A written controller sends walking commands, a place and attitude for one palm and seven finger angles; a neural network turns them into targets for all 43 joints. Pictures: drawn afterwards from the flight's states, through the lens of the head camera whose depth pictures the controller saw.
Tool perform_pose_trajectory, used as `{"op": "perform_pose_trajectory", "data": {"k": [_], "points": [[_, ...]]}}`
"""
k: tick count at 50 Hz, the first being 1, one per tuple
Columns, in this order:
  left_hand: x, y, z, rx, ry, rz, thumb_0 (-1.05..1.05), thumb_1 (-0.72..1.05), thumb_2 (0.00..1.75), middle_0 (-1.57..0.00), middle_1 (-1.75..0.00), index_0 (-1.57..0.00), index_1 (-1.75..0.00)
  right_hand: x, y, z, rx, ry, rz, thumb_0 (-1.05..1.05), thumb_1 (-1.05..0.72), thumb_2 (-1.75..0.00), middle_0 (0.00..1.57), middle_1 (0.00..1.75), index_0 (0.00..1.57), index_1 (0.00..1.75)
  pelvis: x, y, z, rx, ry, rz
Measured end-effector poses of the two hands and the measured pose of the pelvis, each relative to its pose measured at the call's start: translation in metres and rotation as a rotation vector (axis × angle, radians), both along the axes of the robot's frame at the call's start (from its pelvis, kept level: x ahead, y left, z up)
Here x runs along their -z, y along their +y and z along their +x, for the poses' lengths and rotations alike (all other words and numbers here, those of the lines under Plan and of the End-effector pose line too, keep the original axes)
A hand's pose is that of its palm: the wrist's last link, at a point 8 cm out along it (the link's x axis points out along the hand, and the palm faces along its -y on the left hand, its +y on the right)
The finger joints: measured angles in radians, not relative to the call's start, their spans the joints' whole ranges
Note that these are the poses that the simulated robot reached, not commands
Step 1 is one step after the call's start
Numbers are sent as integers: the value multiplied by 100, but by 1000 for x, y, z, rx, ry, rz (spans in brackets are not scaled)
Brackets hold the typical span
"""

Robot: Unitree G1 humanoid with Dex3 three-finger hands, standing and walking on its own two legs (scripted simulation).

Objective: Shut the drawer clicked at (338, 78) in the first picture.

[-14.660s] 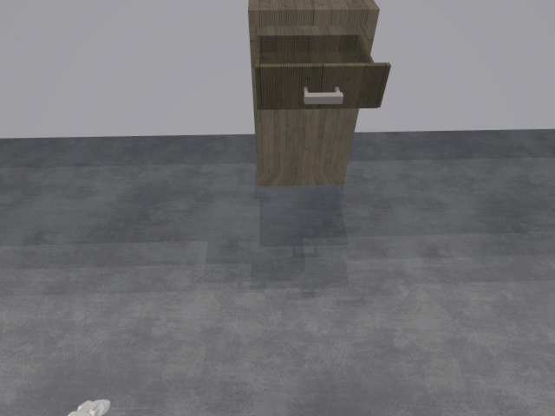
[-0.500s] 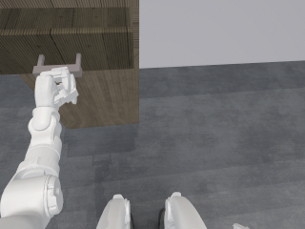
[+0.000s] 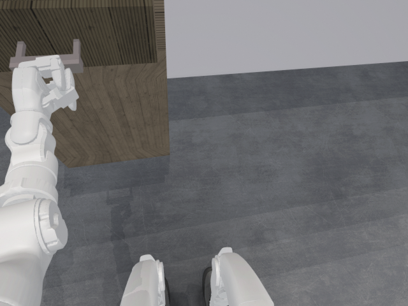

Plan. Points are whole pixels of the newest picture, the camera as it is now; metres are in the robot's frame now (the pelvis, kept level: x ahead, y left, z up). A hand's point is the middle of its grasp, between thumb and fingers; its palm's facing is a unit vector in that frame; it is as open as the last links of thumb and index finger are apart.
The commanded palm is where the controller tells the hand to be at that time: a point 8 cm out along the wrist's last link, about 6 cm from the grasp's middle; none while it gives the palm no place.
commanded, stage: push the drawer shut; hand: left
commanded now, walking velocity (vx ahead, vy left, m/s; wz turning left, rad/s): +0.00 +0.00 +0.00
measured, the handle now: (48, 55) +0.59 +0.25 +0.05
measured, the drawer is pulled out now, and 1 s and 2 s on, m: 0.04 0.00 0.00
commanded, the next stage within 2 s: pull the fist back off the drawer in 0.58 s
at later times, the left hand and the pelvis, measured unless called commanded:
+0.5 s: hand (67, 68) +0.56 +0.22 +0.05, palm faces +0.09 -1.00 -0.04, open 3.1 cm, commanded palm +0.58 +0.24 +0.06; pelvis -0.01 +0.01 -0.01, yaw -1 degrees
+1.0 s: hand (63, 67) +0.56 +0.23 +0.05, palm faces +0.09 -0.99 -0.04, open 3.2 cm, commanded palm +0.56 +0.23 +0.06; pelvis -0.03 +0.01 -0.02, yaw -1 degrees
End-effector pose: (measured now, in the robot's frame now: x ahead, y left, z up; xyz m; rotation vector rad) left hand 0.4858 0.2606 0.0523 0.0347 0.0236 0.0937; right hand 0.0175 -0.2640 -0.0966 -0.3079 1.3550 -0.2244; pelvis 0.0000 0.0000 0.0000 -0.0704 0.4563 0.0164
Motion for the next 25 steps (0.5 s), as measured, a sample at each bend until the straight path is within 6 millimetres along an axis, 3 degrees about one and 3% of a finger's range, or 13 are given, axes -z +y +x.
{"op": "perform_pose_trajectory", "data": {"k": [19,25], "points": [[-3,3,43,-10,6,-4,4,71,91,-139,-160,-140,-160,-1,9,-36,27,107,-16,1,-91,-90,20,30,21,30,9,7,-4,-3,54,-23],[0,11,46,1,12,1,0,62,93,-139,-160,-140,-160,-1,13,-48,28,139,-19,1,-91,-90,20,30,21,30,13,7,-7,-6,65,-30]]}}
